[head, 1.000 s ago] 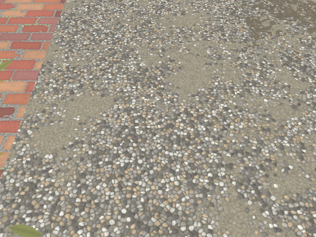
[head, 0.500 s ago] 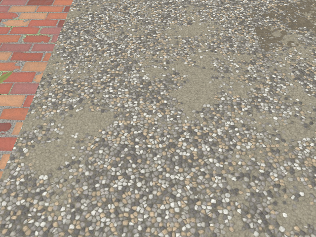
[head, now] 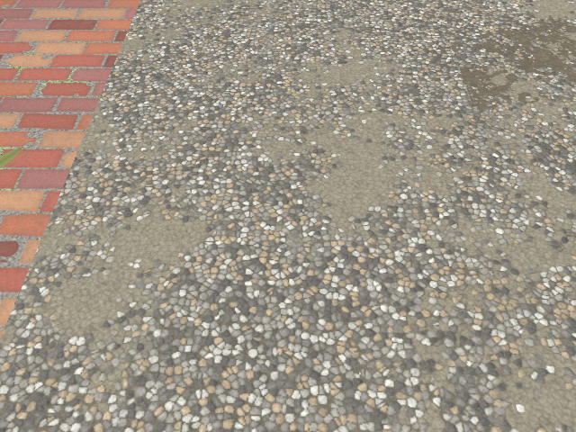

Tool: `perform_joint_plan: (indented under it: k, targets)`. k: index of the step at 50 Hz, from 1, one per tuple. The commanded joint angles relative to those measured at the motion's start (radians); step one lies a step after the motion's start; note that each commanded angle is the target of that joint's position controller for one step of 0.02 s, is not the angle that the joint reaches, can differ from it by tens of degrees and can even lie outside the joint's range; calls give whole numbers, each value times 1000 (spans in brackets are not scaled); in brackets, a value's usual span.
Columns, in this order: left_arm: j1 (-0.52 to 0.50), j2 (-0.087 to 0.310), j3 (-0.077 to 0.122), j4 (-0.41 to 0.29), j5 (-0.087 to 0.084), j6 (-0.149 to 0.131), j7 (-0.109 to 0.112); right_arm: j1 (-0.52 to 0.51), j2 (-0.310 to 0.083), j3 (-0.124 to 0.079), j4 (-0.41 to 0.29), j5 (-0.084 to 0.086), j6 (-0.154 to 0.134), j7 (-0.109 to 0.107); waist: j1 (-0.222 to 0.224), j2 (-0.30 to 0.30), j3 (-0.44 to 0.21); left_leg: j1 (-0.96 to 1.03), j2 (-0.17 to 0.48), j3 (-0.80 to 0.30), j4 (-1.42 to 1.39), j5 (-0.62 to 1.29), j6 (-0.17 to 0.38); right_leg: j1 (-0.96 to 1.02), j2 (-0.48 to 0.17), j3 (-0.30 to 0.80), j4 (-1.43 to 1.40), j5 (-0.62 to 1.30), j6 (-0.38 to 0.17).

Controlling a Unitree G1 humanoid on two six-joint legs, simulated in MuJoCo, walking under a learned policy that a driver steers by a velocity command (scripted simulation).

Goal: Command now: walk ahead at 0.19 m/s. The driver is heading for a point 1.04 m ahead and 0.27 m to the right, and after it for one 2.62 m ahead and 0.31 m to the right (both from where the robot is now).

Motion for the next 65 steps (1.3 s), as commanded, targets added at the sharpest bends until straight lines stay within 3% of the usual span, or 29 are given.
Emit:
perform_joint_plan:
  k: [1, 2, 4, 6, 8, 9, 10, 11, 12, 14, 16, 24, 31, 33, 34, 35, 36, 37, 38, 39, 40, 42, 44, 48, 57, 60, 63, 64, 65]
  targets:
    - [-108, 69, 11, -72, -15, -49, -11, 109, -200, -50, -18, 18, -27, -6, -38, 162, 179, -133, 264, -365, -371, -396, 189, -149, 11, -50, 122, -100, -19]
    - [-126, 69, 10, -82, -14, -66, -20, 88, -211, -57, -25, 16, -40, -5, -34, 172, 209, -108, 333, -431, -386, -331, 220, -214, -34, -20, 186, -62, -30]
    - [-124, 77, 12, -89, -20, -89, -33, 82, -176, -55, -35, 12, -58, 5, -24, 142, 203, -13, 340, -401, -352, -144, 212, -288, -75, -2, 198, -124, -47]
    - [-82, 71, 14, -76, -28, -101, -41, 52, -173, -56, -48, 24, -58, 18, 13, 118, 176, -45, 270, -277, -301, -39, 161, -128, -56, -52, 20, -81, -52]
    - [108, 97, 39, 1, -23, -95, -42, 25, -187, -57, -64, 20, -54, 26, 91, 103, 87, -194, 172, -161, -165, 176, 116, 226, 29, -106, -57, 48, -40]
    - [260, 148, 61, 38, -20, -93, -40, -16, -169, -51, -83, 18, -58, 27, 160, 3, 30, -288, 103, -69, 78, 331, 71, 381, -61, 49, -133, 25, -79]
    - [396, 261, 85, 50, -18, -94, -39, -9, -88, -32, -122, 17, -73, 24, 181, -282, -53, -519, -34, 57, 468, 180, -7, 563, -305, 500, -329, -85, -220]
    - [398, 200, 55, 58, 2, -108, -48, -40, -88, -33, -143, 27, -89, 26, 159, -263, -80, -620, -45, -82, 708, -108, 9, 539, -424, 772, -444, -141, -286]
    - [284, 150, 31, 29, 4, -119, -48, -68, -115, -42, -160, 47, -97, 34, 104, -161, 8, -698, 25, -124, 800, -55, 46, 461, -425, 678, -431, -181, -256]
    - [146, 110, 6, -17, 6, -124, -57, -81, -127, -53, -156, 38, -101, 37, 45, -53, 63, -668, 107, -101, 721, 130, 79, 332, -329, 421, -456, -73, -180]
    - [148, 85, -9, -17, 12, -116, -56, -67, -139, -70, -147, 25, -85, 36, 18, -64, 61, -579, 136, -77, 619, 205, 69, 266, -255, 257, -474, 93, -134]
    - [264, 159, -2, -10, 16, -102, -16, -350, -95, -57, -250, 14, -66, 49, 66, -68, 105, -617, 106, -15, 196, 446, -6, 257, -235, 110, -526, 278, -148]
    - [313, 173, 17, 8, -4, -86, -12, -478, -119, -48, -311, 24, -82, 89, 67, -78, 128, -558, 69, 1, 10, 400, 47, 408, -296, 62, -451, 373, -125]
    - [288, 195, 24, -1, -1, -79, -13, -387, -165, -69, -299, 22, -88, 90, 3, -112, 51, -371, 14, 35, -4, 335, 78, 420, -294, 53, -318, 684, -104]
    - [267, 189, 21, -7, 4, -72, -15, -228, -205, -93, -256, 24, -89, 84, -82, -116, -38, -168, -24, 56, -9, 320, 101, 378, -255, 29, -136, 832, -83]
    - [245, 167, 9, -29, 12, -71, -18, -20, -267, -118, -204, 21, -88, 73, -169, -91, -174, 154, 57, -39, 20, 307, 142, 188, -202, 7, 138, 719, -47]
    - [357, 39, -24, -49, 11, -85, -26, 116, -373, -141, -176, -10, -85, 65, -120, 161, -360, 537, 345, -498, -64, 103, 272, -195, -28, -23, 557, 187, 22]
    - [361, 44, -25, -33, -19, -113, -30, 110, -310, -116, -178, -15, -87, 70, -120, 233, -453, 544, 429, -808, -260, 6, 307, -309, 24, 158, 751, -232, 11]
    - [260, 135, 2, -63, -48, -125, -29, 13, -244, -96, -185, -4, -93, 71, -102, 177, -279, 403, 396, -651, -275, -4, 240, -399, -36, 171, 816, -183, -6]
    - [191, 154, 7, -87, -47, -125, -22, -81, -193, -79, -203, 1, -97, 72, -70, 112, -170, 234, 366, -479, -289, 58, 196, -397, -100, 133, 792, -86, -19]
    - [160, 150, 16, -92, -34, -118, -11, -155, -158, -69, -207, -6, -102, 76, -32, 55, -106, 79, 325, -358, -324, 140, 165, -338, -143, 123, 729, -3, -22]
    - [215, 105, 26, -74, -27, -81, -8, -196, -113, -59, -189, -23, -108, 80, 29, 100, -58, -75, 257, -180, -378, 220, 129, -223, -185, 131, 648, 69, -33]
    - [216, 79, 29, -79, -30, -56, -8, -175, -125, -64, -169, -23, -112, 72, 43, 89, -19, -119, 241, -88, -415, 291, 139, -232, -188, 125, 620, 100, -34]
    - [91, 99, 42, -134, -17, -46, -11, -126, -162, -71, -150, -30, -109, 43, 33, 52, 37, -68, 247, 5, -442, 369, 147, -391, -179, 157, 479, 265, -13]
    - [-191, 62, 17, -260, -7, -59, -72, 16, -212, -83, -137, -12, -72, 12, -56, 9, 108, 188, 288, 168, -397, 518, 125, -484, -147, 9, 114, 355, -19]
    - [-209, 76, 19, -304, -13, -58, -93, -1, -240, -94, -152, -1, -52, 10, -31, 40, 90, 242, 300, 217, -291, 794, 108, -400, -100, -69, 62, 223, -52]
    - [3, 173, 66, -286, -21, -53, -95, -54, -289, -105, -181, 11, -35, 5, 106, 105, -64, 211, 281, 248, 57, 1231, 72, -49, 23, -144, 34, 121, -122]
    - [166, 244, 104, -246, -21, -52, -80, -72, -286, -102, -194, 14, -36, 7, 192, 72, -151, 73, 237, 258, 305, 1090, 30, 225, 42, -94, -57, 192, -166]
    - [240, 341, 123, -223, -18, -44, -57, -52, -185, -73, -226, -26, -52, 14, 152, -156, -213, -245, 142, 237, 642, 300, -10, 489, -179, 254, -51, 254, -228]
